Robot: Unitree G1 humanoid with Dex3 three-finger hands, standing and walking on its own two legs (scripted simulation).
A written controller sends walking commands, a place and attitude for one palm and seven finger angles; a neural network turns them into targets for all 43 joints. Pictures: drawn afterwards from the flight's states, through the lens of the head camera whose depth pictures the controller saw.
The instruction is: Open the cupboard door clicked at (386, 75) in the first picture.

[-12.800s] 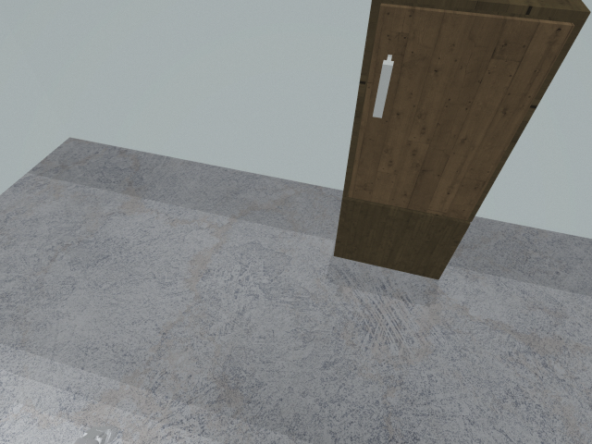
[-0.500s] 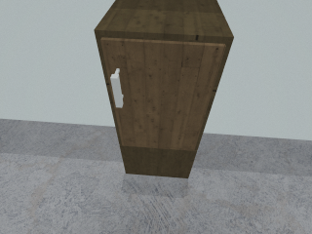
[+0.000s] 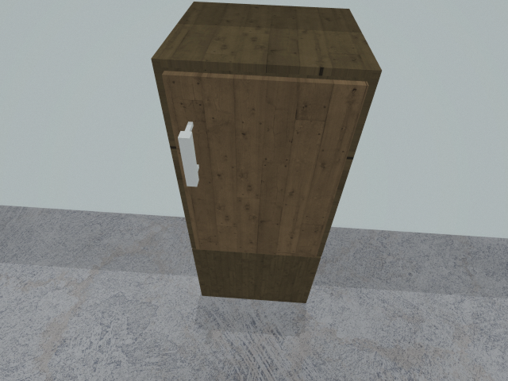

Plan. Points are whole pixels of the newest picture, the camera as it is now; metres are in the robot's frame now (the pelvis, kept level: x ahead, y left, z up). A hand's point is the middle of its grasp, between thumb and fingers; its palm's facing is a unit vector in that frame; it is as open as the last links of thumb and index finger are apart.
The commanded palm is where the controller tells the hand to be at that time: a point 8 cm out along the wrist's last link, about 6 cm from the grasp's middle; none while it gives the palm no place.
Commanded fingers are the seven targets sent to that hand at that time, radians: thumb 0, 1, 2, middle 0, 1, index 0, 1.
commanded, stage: come to a stop and stand still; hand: left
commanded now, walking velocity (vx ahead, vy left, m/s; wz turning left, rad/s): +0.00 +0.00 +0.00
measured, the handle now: (191, 154) +0.56 +0.17 +0.04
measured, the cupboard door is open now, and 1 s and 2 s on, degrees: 0 0 0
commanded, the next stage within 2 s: look again from close up in 0.66 s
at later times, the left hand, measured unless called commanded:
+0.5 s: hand out of the picture +0.03 +0.22 -0.15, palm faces -0.01 -0.96 -0.29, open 7.4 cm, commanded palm none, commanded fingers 0.00 0.90 0.90 -0.20 -0.30 -0.20 -0.30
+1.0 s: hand out of the picture -0.02 +0.20 -0.16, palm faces -0.02 -0.97 -0.23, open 7.4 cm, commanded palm none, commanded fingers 0.00 0.90 0.90 -0.20 -0.30 -0.20 -0.30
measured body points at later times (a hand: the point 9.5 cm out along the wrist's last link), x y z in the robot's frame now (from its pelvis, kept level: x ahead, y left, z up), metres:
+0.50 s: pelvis -0.03 +0.01 +0.01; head -0.04 +0.01 +0.46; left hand +0.03 +0.27 -0.13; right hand +0.03 -0.26 -0.13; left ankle -0.04 +0.09 -0.73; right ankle +0.02 -0.11 -0.73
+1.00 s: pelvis -0.03 +0.01 +0.01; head -0.03 +0.01 +0.46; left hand -0.01 +0.25 -0.14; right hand -0.01 -0.24 -0.14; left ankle -0.04 +0.09 -0.73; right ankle +0.02 -0.11 -0.73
